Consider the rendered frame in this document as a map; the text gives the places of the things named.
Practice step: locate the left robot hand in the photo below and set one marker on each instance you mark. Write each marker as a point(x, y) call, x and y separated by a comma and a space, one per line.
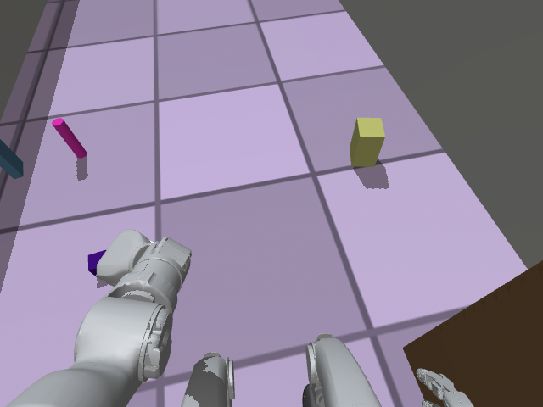
point(114, 263)

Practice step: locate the right robot hand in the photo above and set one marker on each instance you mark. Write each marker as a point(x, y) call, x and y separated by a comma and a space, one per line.
point(443, 389)

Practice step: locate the left robot arm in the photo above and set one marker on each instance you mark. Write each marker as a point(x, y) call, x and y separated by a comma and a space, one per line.
point(124, 339)

